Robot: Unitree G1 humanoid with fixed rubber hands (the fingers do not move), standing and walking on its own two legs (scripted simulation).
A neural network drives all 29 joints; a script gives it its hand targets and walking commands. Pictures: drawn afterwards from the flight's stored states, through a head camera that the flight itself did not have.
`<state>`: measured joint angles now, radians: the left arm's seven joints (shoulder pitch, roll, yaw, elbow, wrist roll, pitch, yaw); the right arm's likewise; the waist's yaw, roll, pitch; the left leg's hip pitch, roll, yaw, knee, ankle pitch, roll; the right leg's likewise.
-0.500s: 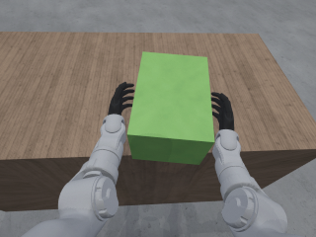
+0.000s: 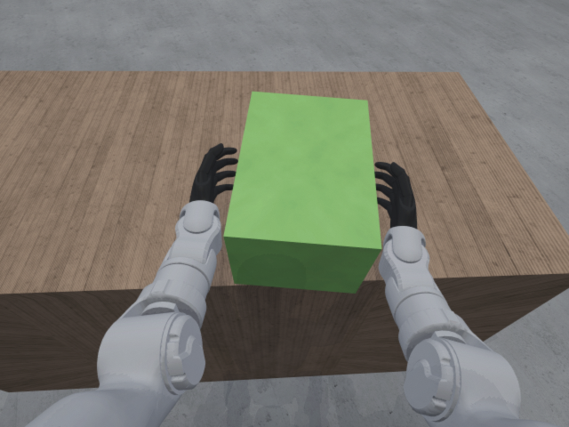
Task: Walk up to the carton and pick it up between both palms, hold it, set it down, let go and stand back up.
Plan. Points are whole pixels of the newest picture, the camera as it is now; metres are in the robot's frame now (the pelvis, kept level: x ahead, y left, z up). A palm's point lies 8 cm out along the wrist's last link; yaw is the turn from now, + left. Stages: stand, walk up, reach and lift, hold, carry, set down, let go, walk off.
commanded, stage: reach and lift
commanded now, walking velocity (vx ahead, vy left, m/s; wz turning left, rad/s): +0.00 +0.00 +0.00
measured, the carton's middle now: (302, 189) +0.48 -0.02 +0.04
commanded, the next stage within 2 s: none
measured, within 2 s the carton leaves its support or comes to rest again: neither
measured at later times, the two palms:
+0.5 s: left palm (180, 188) +0.39 +0.14 +0.14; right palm (406, 216) +0.36 -0.14 +0.12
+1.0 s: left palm (164, 197) +0.36 +0.16 +0.15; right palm (404, 215) +0.35 -0.13 +0.14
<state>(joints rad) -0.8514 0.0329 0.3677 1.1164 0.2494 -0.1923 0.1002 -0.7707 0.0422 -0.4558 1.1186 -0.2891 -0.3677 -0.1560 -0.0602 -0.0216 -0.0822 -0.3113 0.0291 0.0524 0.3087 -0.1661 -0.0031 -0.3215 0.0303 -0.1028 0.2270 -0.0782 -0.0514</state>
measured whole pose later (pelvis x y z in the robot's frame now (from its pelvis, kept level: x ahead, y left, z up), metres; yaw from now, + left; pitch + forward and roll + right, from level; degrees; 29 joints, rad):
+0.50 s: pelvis -0.02 +0.02 +0.00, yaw +1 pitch -3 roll -1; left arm -0.80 0.00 0.30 0.77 0.28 0.24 0.10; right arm -0.76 0.00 -0.27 1.01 -0.03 -0.09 -0.13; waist -0.08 -0.05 0.00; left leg -0.10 0.01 0.04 0.33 -0.18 0.02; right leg -0.10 0.01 -0.10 0.22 -0.08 -0.03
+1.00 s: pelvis -0.03 +0.01 +0.00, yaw +2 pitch -7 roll -1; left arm -0.68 -0.02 0.29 0.44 0.32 0.46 0.03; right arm -0.69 0.03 -0.15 0.77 0.03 0.09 -0.16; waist -0.10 -0.06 0.06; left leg -0.03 0.01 0.01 0.31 -0.17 0.01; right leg -0.02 0.01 -0.12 0.22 -0.09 -0.04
